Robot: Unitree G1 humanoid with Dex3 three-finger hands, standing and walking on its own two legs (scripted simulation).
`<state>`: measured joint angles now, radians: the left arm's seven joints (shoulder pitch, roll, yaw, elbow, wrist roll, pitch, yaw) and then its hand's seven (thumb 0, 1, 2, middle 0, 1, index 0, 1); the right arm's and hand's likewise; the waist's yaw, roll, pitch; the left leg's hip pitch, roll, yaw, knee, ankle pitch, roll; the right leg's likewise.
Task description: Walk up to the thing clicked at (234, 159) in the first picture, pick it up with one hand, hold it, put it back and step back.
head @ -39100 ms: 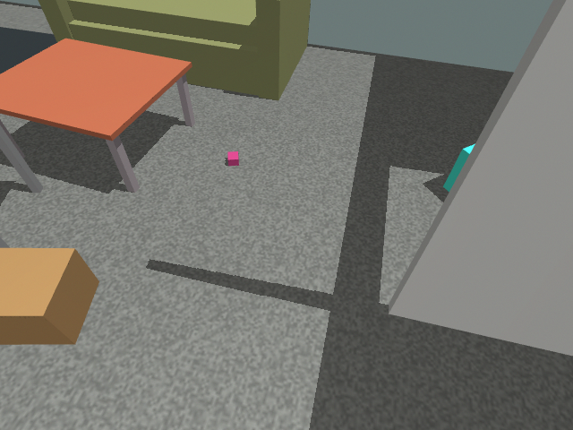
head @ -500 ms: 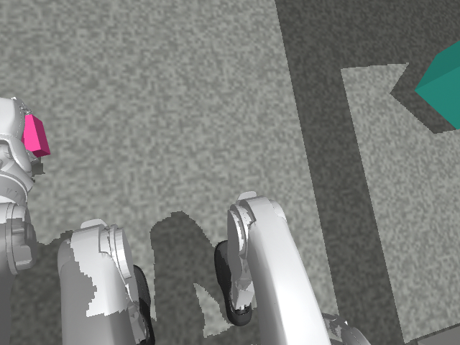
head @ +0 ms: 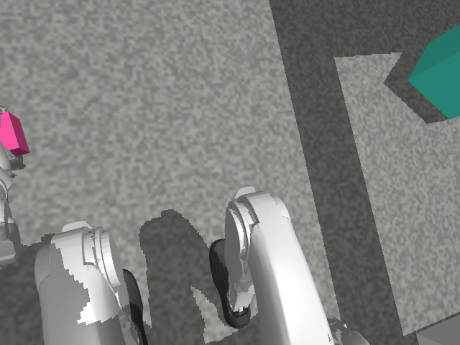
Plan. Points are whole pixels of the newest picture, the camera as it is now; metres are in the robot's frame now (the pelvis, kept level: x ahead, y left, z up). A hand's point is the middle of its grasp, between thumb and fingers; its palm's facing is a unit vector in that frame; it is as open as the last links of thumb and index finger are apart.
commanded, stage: lower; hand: left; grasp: from above
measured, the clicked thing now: (1, 136) +0.49 +0.30 -0.20
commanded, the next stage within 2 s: rest in 0.30 s
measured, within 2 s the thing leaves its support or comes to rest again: rests again in 1.60 s
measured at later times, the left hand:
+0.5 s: hand (8, 143) +0.48 +0.29 -0.22, palm faces -0.38 -0.19 -0.91, open 9.0 cm
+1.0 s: hand (16, 146) +0.49 +0.29 -0.25, palm faces -0.38 -0.21 -0.90, open 9.0 cm
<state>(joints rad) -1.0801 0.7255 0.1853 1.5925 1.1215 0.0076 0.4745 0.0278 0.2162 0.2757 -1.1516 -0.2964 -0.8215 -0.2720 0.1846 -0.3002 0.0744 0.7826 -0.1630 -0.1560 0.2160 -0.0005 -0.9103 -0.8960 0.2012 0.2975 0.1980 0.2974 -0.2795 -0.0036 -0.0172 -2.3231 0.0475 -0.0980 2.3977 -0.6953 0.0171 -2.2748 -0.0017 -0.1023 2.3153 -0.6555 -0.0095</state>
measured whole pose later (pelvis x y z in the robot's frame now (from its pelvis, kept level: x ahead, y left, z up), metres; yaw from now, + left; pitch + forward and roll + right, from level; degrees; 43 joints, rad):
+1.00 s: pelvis +0.00 +0.01 -0.03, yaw -5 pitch +31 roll -12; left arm -1.14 0.95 0.23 1.78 1.17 -0.05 0.61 0.05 0.21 0.29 -1.14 -0.25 -0.83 -0.25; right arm 0.18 -0.34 0.21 0.73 -0.23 -0.26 0.30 0.00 -0.91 -0.90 0.20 0.30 0.20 0.30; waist -0.38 -0.09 0.13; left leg -2.37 0.05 -0.19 2.53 -0.72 0.03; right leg -2.28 0.02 -0.17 2.38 -0.65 0.01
